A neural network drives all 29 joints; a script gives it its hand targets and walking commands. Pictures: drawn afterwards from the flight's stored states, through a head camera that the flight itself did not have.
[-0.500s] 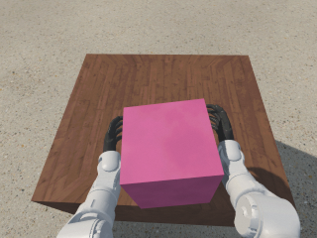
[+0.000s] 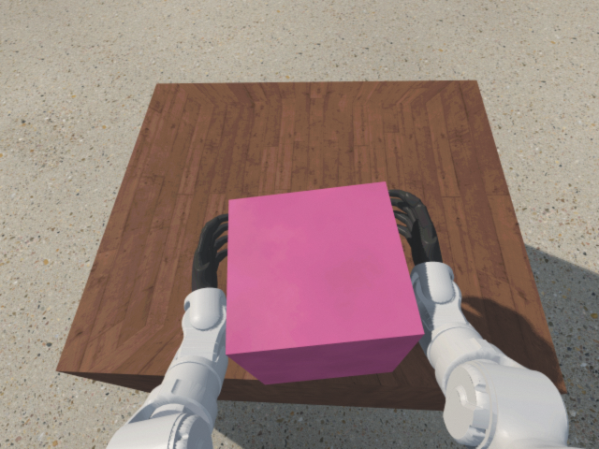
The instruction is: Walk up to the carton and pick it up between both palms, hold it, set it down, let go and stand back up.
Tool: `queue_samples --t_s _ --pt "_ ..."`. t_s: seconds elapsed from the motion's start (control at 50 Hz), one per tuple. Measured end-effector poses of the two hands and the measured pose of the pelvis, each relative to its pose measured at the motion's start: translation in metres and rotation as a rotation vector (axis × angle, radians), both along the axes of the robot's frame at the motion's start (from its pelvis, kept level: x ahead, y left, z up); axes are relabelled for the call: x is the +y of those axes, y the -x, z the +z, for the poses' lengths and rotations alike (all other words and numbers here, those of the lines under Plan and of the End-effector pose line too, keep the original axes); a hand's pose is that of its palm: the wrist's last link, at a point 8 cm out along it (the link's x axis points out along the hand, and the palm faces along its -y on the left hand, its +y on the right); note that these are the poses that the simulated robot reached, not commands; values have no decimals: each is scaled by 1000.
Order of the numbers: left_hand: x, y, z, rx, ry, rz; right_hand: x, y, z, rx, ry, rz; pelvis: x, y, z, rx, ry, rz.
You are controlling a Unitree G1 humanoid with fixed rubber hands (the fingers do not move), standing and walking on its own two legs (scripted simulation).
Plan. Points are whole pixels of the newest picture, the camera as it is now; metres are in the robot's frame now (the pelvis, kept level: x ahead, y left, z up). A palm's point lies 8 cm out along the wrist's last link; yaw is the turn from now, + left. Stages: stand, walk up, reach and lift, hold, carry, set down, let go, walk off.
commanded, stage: set down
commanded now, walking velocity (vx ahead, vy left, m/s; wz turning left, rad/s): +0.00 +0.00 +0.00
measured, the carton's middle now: (318, 294) +0.35 +0.03 -0.08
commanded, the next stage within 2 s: none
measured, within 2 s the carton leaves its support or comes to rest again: neither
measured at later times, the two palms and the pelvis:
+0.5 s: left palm (207, 278) +0.33 +0.19 -0.03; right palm (421, 250) +0.41 -0.10 -0.02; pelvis +0.00 +0.00 +0.00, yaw +0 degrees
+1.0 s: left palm (211, 280) +0.33 +0.18 -0.03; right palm (423, 253) +0.41 -0.11 -0.03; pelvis -0.01 +0.00 +0.00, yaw +0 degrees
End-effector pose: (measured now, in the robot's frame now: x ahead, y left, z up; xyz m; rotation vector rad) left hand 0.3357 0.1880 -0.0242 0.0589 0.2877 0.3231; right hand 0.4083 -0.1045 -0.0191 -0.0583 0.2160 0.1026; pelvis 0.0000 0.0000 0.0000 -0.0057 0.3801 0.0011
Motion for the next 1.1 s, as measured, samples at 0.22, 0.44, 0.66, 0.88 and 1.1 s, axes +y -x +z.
queue_samples --t_s 0.22,0.44,0.66,0.88,1.1 --pt "3 3 -1 -8 8 7 4 0 1 -6 7 7 2 4 -1 1 2 0" --pt "2 3 -2 -16 15 9 2 1 -1 -8 11 9 1 4 -2 4 1 0" --pt "-1 2 -4 -27 22 13 -1 0 -5 0 11 7 -2 3 -2 8 -2 0" --pt "-4 4 -6 -47 31 18 -4 2 -9 -11 4 10 -4 5 -4 11 -5 0" --pt "-4 4 -6 -52 37 21 -4 2 -9 -13 2 10 -4 6 -5 11 -5 0"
